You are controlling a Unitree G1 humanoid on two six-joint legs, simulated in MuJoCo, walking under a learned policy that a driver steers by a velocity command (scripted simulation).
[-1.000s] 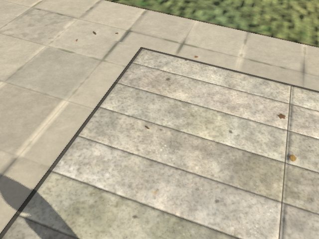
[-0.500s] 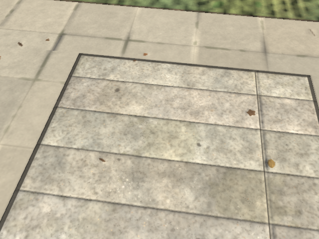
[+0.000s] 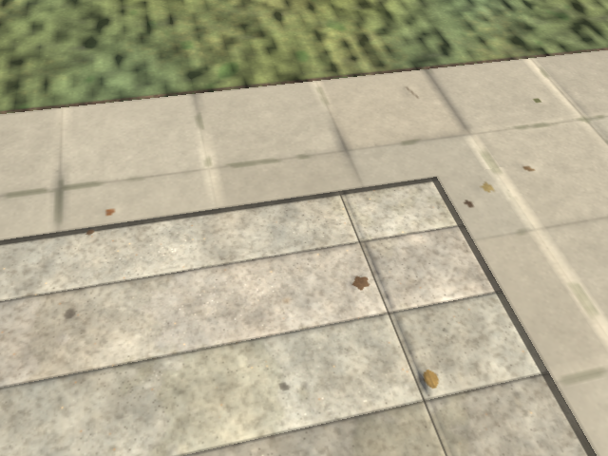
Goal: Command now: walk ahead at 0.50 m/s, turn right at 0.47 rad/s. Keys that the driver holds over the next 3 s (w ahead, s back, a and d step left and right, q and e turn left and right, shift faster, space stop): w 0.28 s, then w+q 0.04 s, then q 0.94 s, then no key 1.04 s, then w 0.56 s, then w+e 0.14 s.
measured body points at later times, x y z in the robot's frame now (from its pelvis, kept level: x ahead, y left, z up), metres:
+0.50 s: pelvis +0.24 -0.06 +0.00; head +0.28 -0.08 +0.45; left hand +0.37 +0.19 -0.10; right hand +0.35 -0.34 -0.12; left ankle +0.25 +0.09 -0.65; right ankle +0.25 -0.16 -0.74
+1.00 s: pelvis +0.35 -0.02 -0.01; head +0.40 +0.01 +0.44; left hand +0.47 +0.28 -0.12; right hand +0.57 -0.26 -0.09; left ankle +0.41 +0.07 -0.74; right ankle +0.40 -0.19 -0.67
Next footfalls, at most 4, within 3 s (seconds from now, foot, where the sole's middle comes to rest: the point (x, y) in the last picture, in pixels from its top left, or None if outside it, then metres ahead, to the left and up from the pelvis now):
0.30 right None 0.29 -0.16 -0.78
0.76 left None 0.45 0.08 -0.78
1.20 right None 0.48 -0.14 -0.78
1.58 left None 0.33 0.08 -0.78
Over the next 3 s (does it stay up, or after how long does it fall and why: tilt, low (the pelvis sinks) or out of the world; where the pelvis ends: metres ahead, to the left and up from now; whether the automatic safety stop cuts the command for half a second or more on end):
stays up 0.58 0.09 -0.03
